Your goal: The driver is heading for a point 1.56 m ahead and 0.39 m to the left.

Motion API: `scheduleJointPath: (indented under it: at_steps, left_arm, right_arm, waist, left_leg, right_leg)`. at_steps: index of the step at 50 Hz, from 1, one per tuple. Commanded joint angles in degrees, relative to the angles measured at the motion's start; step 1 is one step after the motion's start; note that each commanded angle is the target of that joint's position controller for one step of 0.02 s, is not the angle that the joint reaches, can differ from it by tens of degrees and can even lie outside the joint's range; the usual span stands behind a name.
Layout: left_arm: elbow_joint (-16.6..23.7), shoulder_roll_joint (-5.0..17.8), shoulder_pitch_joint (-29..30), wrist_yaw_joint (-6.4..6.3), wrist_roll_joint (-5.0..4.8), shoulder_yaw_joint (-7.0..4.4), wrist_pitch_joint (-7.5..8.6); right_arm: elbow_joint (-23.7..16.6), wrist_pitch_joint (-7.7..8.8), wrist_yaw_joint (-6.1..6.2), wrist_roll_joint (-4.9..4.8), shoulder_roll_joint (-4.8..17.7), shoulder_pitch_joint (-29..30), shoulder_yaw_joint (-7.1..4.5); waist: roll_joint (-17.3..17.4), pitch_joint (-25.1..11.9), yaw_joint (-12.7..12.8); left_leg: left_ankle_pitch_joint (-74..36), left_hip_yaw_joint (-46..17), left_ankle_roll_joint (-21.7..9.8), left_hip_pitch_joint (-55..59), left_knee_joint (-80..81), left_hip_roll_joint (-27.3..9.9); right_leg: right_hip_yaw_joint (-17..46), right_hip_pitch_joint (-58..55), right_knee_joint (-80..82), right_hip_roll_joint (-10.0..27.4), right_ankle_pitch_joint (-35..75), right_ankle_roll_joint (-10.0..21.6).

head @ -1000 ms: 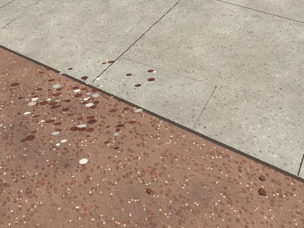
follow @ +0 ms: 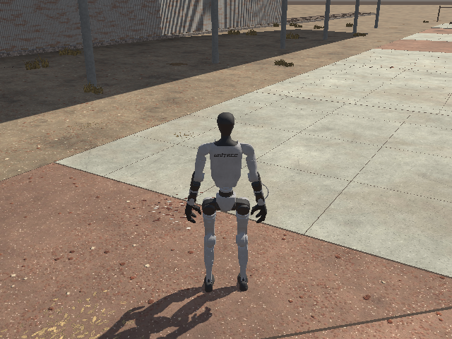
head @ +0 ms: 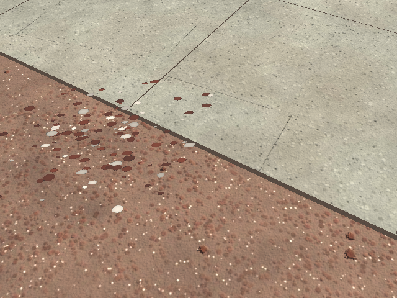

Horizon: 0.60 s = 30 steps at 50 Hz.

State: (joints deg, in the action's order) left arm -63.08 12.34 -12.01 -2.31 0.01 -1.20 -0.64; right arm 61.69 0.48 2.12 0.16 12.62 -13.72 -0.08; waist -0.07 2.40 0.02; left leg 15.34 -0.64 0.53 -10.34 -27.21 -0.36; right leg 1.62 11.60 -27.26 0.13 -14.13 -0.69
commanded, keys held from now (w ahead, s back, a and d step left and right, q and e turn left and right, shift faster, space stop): no key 0.16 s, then w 0.42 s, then w+q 0.42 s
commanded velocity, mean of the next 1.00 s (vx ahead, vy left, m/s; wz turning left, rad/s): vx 0.30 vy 0.00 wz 0.13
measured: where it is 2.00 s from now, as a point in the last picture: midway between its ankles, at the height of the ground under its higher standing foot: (153, 216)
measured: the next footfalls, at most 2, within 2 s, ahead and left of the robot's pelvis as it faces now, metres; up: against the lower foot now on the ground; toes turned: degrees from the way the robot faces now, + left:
left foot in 0.86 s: +0.42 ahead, +0.12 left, +0.00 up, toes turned +8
right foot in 1.36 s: +0.74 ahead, +0.00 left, +0.00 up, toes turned +27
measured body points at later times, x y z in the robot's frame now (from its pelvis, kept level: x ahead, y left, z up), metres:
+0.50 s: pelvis +0.07 -0.02 -0.01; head +0.07 -0.03 +0.44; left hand +0.05 +0.23 -0.15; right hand +0.06 -0.28 -0.16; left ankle -0.01 +0.11 -0.70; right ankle +0.01 -0.12 -0.74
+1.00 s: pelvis +0.32 +0.04 -0.01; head +0.35 +0.05 +0.44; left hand +0.34 +0.31 -0.14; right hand +0.49 -0.20 -0.13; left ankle +0.38 +0.11 -0.74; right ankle +0.24 -0.13 -0.63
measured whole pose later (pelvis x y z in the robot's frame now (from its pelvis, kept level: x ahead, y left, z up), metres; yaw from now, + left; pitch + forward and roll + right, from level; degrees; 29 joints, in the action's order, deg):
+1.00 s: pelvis +0.32 +0.04 -0.01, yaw +10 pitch +1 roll +1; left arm -52.7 14.2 -15.8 -0.6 -0.8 -1.4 8.1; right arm 49.6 4.6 -2.7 -0.4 14.9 -9.2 -3.4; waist -0.9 2.8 0.1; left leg 8.0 1.1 -6.3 -20.4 -27.9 6.5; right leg 3.1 23.0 -72.0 3.0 -19.4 1.5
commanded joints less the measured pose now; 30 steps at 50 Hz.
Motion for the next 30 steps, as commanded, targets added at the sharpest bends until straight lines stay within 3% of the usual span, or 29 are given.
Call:
scheduleJointPath:
  at_steps: [1,8,9,11,13,15,17,18,20,21,22,23,24,25,27,28,30]
  left_arm:
    - [1.02,5.73,-2.10,-0.19,-0.01,-0.77,0.36]
    - [0.57,5.16,-3.25,-0.28,-0.05,-0.52,0.44]
    - [-0.05,4.43,-4.42,-0.31,-0.03,-0.33,0.40]
    - [0.04,5.53,-4.90,-0.58,-0.65,-0.81,0.33]
    - [1.11,5.31,-4.21,-0.48,-0.72,-0.86,1.27]
    - [1.88,3.93,-3.79,0.17,-0.91,-0.67,3.03]
    - [3.08,1.91,-2.59,1.10,-1.15,-0.32,4.65]
    - [3.48,1.38,-2.61,1.49,-1.43,-0.19,5.27]
    - [2.87,1.30,-5.42,1.92,-1.75,-0.25,6.08]
    - [1.03,1.38,-10.66,1.88,-1.87,-0.44,6.25]
    - [-1.23,4.74,-17.30,1.77,-1.59,-1.50,6.44]
    - [-3.39,11.50,-25.76,2.06,-1.96,-3.50,6.72]
    - [-3.02,12.18,-27.86,2.59,-0.92,-3.33,7.34]
    - [-1.71,8.44,-23.81,2.61,-0.22,-2.27,7.84]
    - [0.22,6.30,-19.34,3.06,-0.41,-1.43,7.77]
    - [0.46,4.65,-18.80,3.06,-0.45,-0.78,7.24]
    - [0.65,2.98,-19.57,2.43,-0.09,-0.11,6.03]
  right_arm:
    - [-1.03,0.33,0.19,-0.02,5.84,-2.57,-0.91]
    - [-0.53,0.27,0.23,-0.07,5.18,-3.78,-0.81]
    - [0.12,0.19,0.28,-0.06,4.50,-4.93,-0.66]
    - [-0.13,-0.06,0.66,-0.72,6.06,-4.96,-1.29]
    - [-1.06,0.59,0.66,-1.01,6.56,-5.02,-1.58]
    - [-0.96,1.92,0.20,-1.50,7.09,-7.51,-2.06]
    - [-0.43,2.76,-0.32,-1.84,9.33,-10.77,-2.99]
    - [-0.76,2.94,-0.48,-1.95,10.20,-10.40,-3.33]
    - [-2.85,3.07,-0.75,-2.03,9.88,-5.98,-3.28]
    - [-4.55,3.07,-0.94,-2.25,9.52,-1.69,-3.13]
    - [-6.59,3.47,-1.08,-2.40,7.15,2.50,-2.55]
    - [-8.75,4.73,-1.17,-1.89,3.70,4.17,-1.80]
    - [-9.69,6.00,-1.14,-1.92,4.47,4.23,-1.93]
    - [-9.17,6.71,-1.75,-2.52,5.56,2.92,-2.27]
    - [-9.11,7.43,-2.71,-2.64,5.50,3.23,-2.51]
    - [-9.70,7.48,-2.95,-2.16,6.11,5.09,-2.98]
    - [-10.23,6.78,-3.82,-2.09,4.01,5.91,-2.76]
  waist:
    - [0.05,0.20,0.03]
    - [0.08,0.46,0.00]
    - [0.16,-0.94,0.03]
    - [0.78,1.75,0.05]
    - [1.49,6.25,-0.22]
    - [3.36,6.45,-1.17]
    - [8.37,5.16,-1.94]
    - [10.23,5.30,-1.35]
    - [9.30,6.73,1.65]
    - [8.22,7.16,4.62]
    - [1.66,6.52,7.13]
    - [-14.06,3.90,8.95]
    - [-15.66,2.38,8.61]
    - [-8.07,3.60,5.60]
    - [-3.78,3.77,3.34]
    - [-3.40,3.94,3.12]
    - [-4.97,3.29,2.65]
  left_leg:
    - [-5.85,-0.60,-0.91,-2.73,5.15,-0.82]
    - [-5.74,-0.57,-1.00,-2.97,5.03,-0.68]
    - [-0.09,-0.03,-1.13,-2.44,5.31,-0.11]
    - [18.60,-0.22,-2.91,-5.66,4.60,0.71]
    - [27.82,-3.84,-5.24,-9.32,5.68,-1.50]
    - [28.21,-9.41,-7.74,-7.01,7.28,-5.16]
    - [31.21,-19.40,-11.51,-2.86,12.44,-11.59]
    - [31.56,-23.99,-13.23,-3.61,15.00,-14.82]
    - [28.02,-22.15,-12.41,-9.98,14.59,-14.08]
    - [23.60,-17.16,-10.21,-15.35,11.05,-10.78]
    - [14.67,-8.78,-6.79,-21.47,0.92,-5.26]
    - [7.77,2.79,-2.63,-30.66,-20.01,2.48]
    - [15.26,-0.62,-2.51,-38.48,-33.70,2.85]
    - [13.37,-3.85,-3.72,-41.85,-41.67,-0.21]
    - [5.21,-2.82,-5.25,-45.53,-43.58,-3.64]
    - [2.26,-1.88,-5.24,-45.14,-41.45,-5.10]
    - [-1.30,0.41,-4.14,-41.88,-37.37,-5.81]
  right_leg:
    - [0.51,-0.54,4.25,0.79,6.72,1.02]
    - [0.31,-0.12,4.15,0.74,6.46,0.99]
    - [-0.38,-0.68,4.28,0.11,0.92,1.07]
    - [-1.55,3.06,2.33,-1.55,-17.84,2.44]
    - [-0.05,8.36,1.42,-0.66,-25.19,4.07]
    - [0.12,11.36,-2.06,-0.16,-21.00,4.39]
    - [-3.14,14.33,-9.69,-1.58,-13.75,3.86]
    - [-3.81,13.53,-12.28,-1.30,-10.91,4.28]
    - [-3.60,5.89,-7.14,-0.78,-11.00,6.23]
    - [-2.77,-2.80,0.00,-0.73,-9.36,6.90]
    - [5.28,-10.30,4.85,3.17,-9.63,8.13]
    - [23.85,-20.14,13.07,13.15,-11.17,13.00]
    - [38.00,-23.87,16.06,21.26,-4.80,17.21]
    - [34.14,-23.96,14.32,21.15,0.63,16.62]
    - [23.28,-24.08,14.78,17.87,8.31,13.90]
    - [18.21,-23.25,15.49,16.14,14.26,12.27]
    - [10.88,-20.38,17.25,13.22,18.57,10.53]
